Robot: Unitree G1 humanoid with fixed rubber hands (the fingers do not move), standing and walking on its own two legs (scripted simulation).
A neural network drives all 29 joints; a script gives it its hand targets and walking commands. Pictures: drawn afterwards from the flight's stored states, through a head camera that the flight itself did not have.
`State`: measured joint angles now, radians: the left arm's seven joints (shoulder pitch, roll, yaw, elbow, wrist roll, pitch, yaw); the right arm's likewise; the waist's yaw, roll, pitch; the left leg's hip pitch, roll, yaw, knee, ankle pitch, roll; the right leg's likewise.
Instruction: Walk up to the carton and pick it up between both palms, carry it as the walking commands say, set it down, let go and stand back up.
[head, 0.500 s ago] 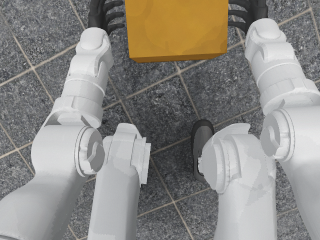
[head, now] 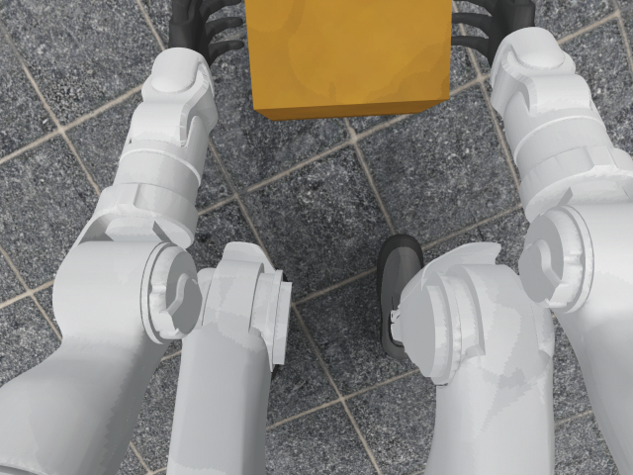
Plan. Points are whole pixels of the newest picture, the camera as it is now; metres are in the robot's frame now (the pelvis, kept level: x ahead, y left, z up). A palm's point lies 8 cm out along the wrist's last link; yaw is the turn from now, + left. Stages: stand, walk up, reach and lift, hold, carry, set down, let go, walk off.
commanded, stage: set down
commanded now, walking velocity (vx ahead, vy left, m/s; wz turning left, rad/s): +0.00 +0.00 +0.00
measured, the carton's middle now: (344, 40) +0.55 -0.05 -0.28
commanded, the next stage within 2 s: none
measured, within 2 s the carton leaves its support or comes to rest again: neither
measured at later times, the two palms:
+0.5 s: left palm (191, 59) +0.52 +0.12 -0.20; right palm (539, 49) +0.50 -0.24 -0.20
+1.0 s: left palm (161, 38) +0.52 +0.13 -0.15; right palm (574, 28) +0.51 -0.25 -0.16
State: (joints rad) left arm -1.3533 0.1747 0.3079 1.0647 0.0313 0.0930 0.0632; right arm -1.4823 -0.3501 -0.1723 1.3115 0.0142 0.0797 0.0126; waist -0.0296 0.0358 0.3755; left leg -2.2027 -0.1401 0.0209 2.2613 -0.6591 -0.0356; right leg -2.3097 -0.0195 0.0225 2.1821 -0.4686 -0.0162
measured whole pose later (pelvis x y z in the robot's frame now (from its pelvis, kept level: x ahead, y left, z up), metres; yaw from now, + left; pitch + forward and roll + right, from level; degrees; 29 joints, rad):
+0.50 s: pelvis +0.00 -0.01 +0.00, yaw +0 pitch +35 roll +2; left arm -1.41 0.26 0.10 1.16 -0.15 0.02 0.11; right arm -1.47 -0.45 -0.08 1.34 0.21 -0.04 -0.05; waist -0.02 0.03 0.43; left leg -2.20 -0.10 0.02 2.24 -0.64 -0.03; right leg -2.31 -0.03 0.00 2.16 -0.46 -0.03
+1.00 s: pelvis -0.02 -0.01 +0.02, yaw +0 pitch +30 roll +2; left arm -1.37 0.35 0.05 0.92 -0.25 0.10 0.15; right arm -1.45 -0.48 -0.06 1.08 0.28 0.05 -0.08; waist -0.03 0.04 0.53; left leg -2.11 -0.07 0.03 2.19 -0.61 -0.02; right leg -2.21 -0.03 0.00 2.11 -0.43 -0.04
